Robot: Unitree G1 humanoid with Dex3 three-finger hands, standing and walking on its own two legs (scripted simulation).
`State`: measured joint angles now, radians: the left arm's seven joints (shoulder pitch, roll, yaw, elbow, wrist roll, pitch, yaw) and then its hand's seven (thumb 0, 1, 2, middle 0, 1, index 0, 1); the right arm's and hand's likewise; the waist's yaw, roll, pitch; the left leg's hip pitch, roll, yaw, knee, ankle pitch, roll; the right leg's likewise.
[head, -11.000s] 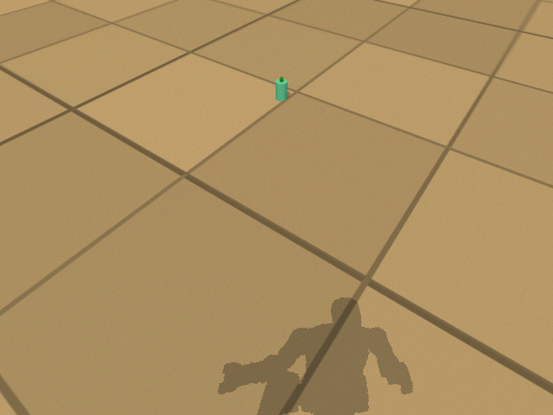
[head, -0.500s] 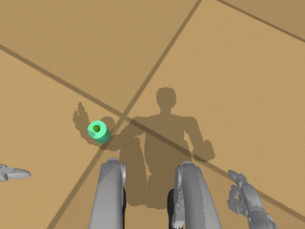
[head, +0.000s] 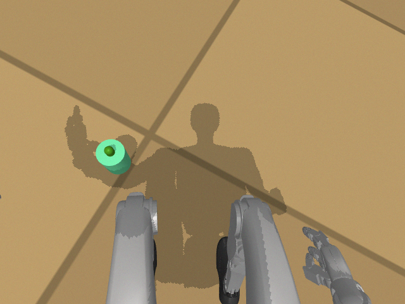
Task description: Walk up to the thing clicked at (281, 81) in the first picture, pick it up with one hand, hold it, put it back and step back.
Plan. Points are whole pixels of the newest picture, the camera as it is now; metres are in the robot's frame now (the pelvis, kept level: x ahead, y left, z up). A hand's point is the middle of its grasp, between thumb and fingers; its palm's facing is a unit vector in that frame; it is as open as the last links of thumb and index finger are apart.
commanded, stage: go down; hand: left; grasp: from the side
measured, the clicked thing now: (113, 156) +0.45 +0.26 -0.37
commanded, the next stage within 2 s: approach in 0.82 s
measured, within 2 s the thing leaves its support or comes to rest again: neither
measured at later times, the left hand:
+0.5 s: hand out of the picture +0.35 +0.42 -0.05, palm faces +0.23 -0.96 -0.18, open 17.0 cm
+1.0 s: hand out of the picture +0.35 +0.43 -0.06, palm faces +0.24 -0.96 -0.15, open 17.3 cm
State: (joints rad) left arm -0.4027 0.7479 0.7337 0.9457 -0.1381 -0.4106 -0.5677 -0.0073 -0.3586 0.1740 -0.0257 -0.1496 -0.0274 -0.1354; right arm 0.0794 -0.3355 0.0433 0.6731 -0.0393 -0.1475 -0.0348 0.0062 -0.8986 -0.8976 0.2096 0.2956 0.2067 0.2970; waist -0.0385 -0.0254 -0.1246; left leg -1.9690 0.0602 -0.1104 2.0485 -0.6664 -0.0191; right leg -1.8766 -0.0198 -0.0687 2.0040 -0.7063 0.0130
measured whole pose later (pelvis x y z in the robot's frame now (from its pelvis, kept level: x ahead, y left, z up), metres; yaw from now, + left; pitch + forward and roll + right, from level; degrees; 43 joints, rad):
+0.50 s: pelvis -0.01 +0.00 -0.05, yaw -1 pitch +32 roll -6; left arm -0.50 0.85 0.81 1.02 -0.16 -0.41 -0.65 -0.01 -0.45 0.15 -0.02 -0.13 -0.03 -0.12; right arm 0.07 -0.35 0.08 0.68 -0.05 -0.16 -0.03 0.01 -0.91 -0.90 0.21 0.30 0.21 0.30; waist -0.05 -0.03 -0.08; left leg -2.11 0.06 -0.14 2.21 -0.66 -0.02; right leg -2.01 -0.01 -0.08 2.16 -0.71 0.01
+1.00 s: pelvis -0.01 +0.00 -0.07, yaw -2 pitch +31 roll -7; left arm -0.52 0.89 0.85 1.04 -0.19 -0.41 -0.69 -0.01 -0.51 0.13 -0.04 -0.12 -0.03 -0.12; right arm 0.07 -0.36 0.10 0.67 -0.06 -0.16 -0.02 0.00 -0.92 -0.91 0.21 0.30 0.21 0.30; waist -0.06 -0.04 -0.07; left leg -2.15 0.05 -0.15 2.27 -0.66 -0.02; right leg -2.05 -0.01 -0.08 2.21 -0.71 0.02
